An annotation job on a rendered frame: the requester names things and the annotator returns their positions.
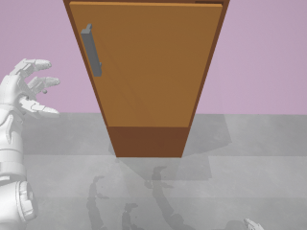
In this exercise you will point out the robot left forearm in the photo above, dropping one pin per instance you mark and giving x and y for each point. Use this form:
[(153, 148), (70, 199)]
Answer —
[(12, 168)]

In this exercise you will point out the robot left upper arm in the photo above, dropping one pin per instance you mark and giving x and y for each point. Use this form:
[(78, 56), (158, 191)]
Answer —
[(18, 205)]

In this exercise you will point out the cupboard door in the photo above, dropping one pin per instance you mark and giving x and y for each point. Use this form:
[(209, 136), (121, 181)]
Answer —
[(153, 58)]

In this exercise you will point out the handle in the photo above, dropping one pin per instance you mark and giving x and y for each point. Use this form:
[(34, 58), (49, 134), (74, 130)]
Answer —
[(91, 51)]

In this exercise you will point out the left robot hand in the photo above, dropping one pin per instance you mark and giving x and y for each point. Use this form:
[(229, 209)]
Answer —
[(13, 88)]

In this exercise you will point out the right robot hand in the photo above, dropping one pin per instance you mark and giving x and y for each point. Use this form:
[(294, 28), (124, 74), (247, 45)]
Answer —
[(252, 225)]

